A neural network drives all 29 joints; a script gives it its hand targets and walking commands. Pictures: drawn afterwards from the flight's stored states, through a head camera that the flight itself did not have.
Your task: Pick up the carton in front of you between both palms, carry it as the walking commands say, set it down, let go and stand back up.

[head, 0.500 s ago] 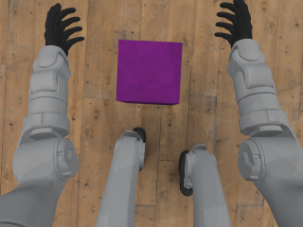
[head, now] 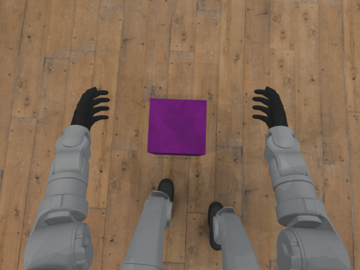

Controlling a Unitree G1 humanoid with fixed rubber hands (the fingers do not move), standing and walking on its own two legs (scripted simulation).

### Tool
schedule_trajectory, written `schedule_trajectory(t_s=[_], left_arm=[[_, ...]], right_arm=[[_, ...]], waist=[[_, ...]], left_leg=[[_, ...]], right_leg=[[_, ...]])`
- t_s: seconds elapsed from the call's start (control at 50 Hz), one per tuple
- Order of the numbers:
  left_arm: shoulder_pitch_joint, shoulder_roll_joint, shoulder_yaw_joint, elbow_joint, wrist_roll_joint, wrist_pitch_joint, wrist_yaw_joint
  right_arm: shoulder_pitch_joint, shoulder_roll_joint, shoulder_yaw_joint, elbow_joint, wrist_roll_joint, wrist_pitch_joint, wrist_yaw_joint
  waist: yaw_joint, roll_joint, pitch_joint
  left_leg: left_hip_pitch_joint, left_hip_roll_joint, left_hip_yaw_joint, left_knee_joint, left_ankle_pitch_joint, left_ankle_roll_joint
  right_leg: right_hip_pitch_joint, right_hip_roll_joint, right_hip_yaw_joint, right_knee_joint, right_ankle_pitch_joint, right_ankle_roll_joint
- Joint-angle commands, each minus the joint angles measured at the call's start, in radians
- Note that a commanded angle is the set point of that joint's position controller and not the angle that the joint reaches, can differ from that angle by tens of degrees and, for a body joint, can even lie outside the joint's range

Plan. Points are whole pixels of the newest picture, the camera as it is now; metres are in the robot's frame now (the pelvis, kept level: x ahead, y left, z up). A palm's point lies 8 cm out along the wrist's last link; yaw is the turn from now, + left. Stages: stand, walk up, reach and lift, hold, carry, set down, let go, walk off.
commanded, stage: let go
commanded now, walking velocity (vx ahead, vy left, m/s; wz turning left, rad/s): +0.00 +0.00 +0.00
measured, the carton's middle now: (177, 130) +0.44 +0.08 -0.56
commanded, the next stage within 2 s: stand in 1.04 s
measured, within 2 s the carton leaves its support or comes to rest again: neither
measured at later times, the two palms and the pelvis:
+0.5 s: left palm (61, 213) +0.22 +0.23 +0.01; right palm (355, 209) +0.27 -0.23 +0.00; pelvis +0.05 -0.02 +0.08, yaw +3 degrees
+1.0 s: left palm (65, 215) +0.22 +0.21 +0.02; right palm out of the picture +0.24 -0.25 +0.02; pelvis +0.07 -0.03 +0.09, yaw +3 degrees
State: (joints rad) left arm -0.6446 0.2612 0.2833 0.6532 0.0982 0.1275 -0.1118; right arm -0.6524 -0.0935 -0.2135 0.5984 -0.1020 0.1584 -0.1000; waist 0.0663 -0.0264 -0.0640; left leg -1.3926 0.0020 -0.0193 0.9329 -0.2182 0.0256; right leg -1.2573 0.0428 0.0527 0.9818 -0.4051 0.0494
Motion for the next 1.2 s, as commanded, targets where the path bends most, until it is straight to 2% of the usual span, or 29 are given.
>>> schedule_trajectory(t_s=[0.0,0.1,0.22,0.34,0.44,0.56,0.64,0.72,0.8,0.92,0.94,0.96,0.98,1.02,1.04,1.12,1.18], left_arm=[[0.006,0.119,-0.021,-0.168,-0.018,-0.035,-0.003],[0.217,0.074,-0.078,-0.182,-0.064,-0.070,0.005],[0.464,0.045,-0.133,-0.200,-0.090,-0.115,0.025],[0.663,0.035,-0.173,-0.264,-0.099,-0.146,0.045],[0.788,0.036,-0.203,-0.309,-0.103,-0.148,0.050],[0.842,0.054,-0.214,-0.344,-0.105,-0.108,0.045],[0.850,0.067,-0.200,-0.344,-0.093,-0.066,0.041],[0.857,0.071,-0.192,-0.342,-0.081,-0.033,0.040],[0.864,0.067,-0.193,-0.340,-0.077,-0.017,0.043],[0.870,0.062,-0.201,-0.343,-0.085,-0.018,0.047],[0.854,0.103,-0.187,-0.377,-0.058,0.031,0.073],[0.875,0.090,-0.203,-0.356,-0.065,0.044,0.083],[0.878,0.086,-0.208,-0.358,-0.070,0.048,0.089],[0.878,0.079,-0.215,-0.357,-0.078,0.055,0.096],[0.846,0.143,-0.183,-0.207,-0.105,-0.013,0.105],[0.853,0.123,-0.187,-0.161,-0.086,-0.100,0.107],[0.855,0.139,-0.184,-0.124,-0.082,-0.116,0.109]], right_arm=[[-0.032,-0.085,0.010,-0.168,0.008,-0.045,0.012],[0.171,-0.098,0.030,-0.130,0.021,-0.093,0.048],[0.406,-0.120,0.051,-0.097,0.035,-0.143,0.084],[0.592,-0.144,0.078,-0.137,0.054,-0.181,0.112],[0.715,-0.162,0.105,-0.180,0.070,-0.192,0.125],[0.801,-0.172,0.142,-0.220,0.085,-0.160,0.142],[0.810,-0.176,0.155,-0.249,0.095,-0.124,0.156],[0.808,-0.179,0.162,-0.263,0.099,-0.095,0.162],[0.817,-0.185,0.158,-0.262,0.097,-0.077,0.162],[0.841,-0.199,0.145,-0.257,0.087,-0.070,0.161],[0.882,-0.202,0.150,-0.203,0.098,-0.094,0.139],[0.876,-0.202,0.154,-0.214,0.099,-0.098,0.129],[0.870,-0.201,0.161,-0.224,0.103,-0.099,0.125],[0.849,-0.201,0.168,-0.235,0.108,-0.098,0.122],[0.838,-0.309,0.121,-0.054,0.071,-0.119,0.098],[0.809,-0.294,0.115,-0.006,0.068,-0.161,0.082],[0.793,-0.297,0.114,0.031,0.068,-0.173,0.083]], waist=[[0.033,0.072,-0.816],[0.004,0.079,-0.686],[-0.014,0.088,-0.544],[-0.021,0.071,-0.367],[-0.036,0.019,-0.196],[-0.061,-0.041,0.005],[-0.064,-0.050,0.090],[-0.056,-0.036,0.131],[-0.053,-0.015,0.124],[-0.067,-0.003,0.063],[-0.071,0.019,0.012],[-0.075,-0.007,0.011],[-0.069,-0.009,0.006],[-0.064,-0.007,0.013],[-0.057,-0.074,-0.025],[-0.069,-0.003,0.050],[-0.067,0.033,0.058]], left_leg=[[1.095,-0.021,-0.017,-0.053,0.424,-0.023],[1.209,-0.006,-0.056,-0.128,0.466,-0.028],[1.316,0.000,-0.078,-0.220,0.510,-0.032],[1.350,-0.011,-0.049,-0.340,0.416,-0.037],[1.383,-0.032,-0.010,-0.434,0.327,-0.039],[1.487,-0.063,0.021,-0.490,0.229,-0.043],[1.552,-0.076,0.035,-0.486,0.198,-0.043],[1.589,-0.082,0.041,-0.474,0.205,-0.043],[1.591,-0.077,0.036,-0.477,0.250,-0.041],[1.576,-0.065,0.016,-0.481,0.361,-0.038],[1.526,-0.082,0.025,-0.445,0.353,-0.049],[1.499,-0.083,0.020,-0.443,0.351,-0.046],[1.484,-0.084,0.018,-0.440,0.354,-0.044],[1.465,-0.081,0.013,-0.435,0.366,-0.043],[1.351,0.034,0.027,-0.401,0.318,-0.020],[1.234,0.037,-0.021,-0.440,0.152,-0.009],[1.224,0.045,-0.037,-0.444,0.201,-0.006]], right_leg=[[0.072,0.056,-0.098,-0.177,0.143,0.008],[0.151,0.045,-0.087,-0.253,0.142,-0.010],[0.303,0.033,-0.070,-0.347,0.164,-0.026],[0.564,0.018,-0.057,-0.465,0.194,-0.037],[0.762,-0.004,-0.044,-0.571,0.237,-0.036],[0.795,-0.046,-0.021,-0.673,0.210,-0.046],[0.780,-0.066,-0.016,-0.709,0.173,-0.053],[0.783,-0.074,-0.010,-0.716,0.183,-0.055],[0.835,-0.062,-0.010,-0.695,0.262,-0.049],[0.923,-0.028,-0.015,-0.652,0.393,-0.035],[0.995,-0.030,-0.029,-0.600,0.499,-0.030],[0.999,-0.027,-0.027,-0.584,0.536,-0.021],[0.999,-0.026,-0.026,-0.578,0.538,-0.017],[0.978,-0.023,-0.029,-0.576,0.517,-0.018],[1.013,-0.055,-0.042,-0.549,0.365,-0.005],[1.020,-0.065,0.005,-0.565,0.207,-0.021],[1.031,-0.066,0.008,-0.559,0.234,-0.025]])
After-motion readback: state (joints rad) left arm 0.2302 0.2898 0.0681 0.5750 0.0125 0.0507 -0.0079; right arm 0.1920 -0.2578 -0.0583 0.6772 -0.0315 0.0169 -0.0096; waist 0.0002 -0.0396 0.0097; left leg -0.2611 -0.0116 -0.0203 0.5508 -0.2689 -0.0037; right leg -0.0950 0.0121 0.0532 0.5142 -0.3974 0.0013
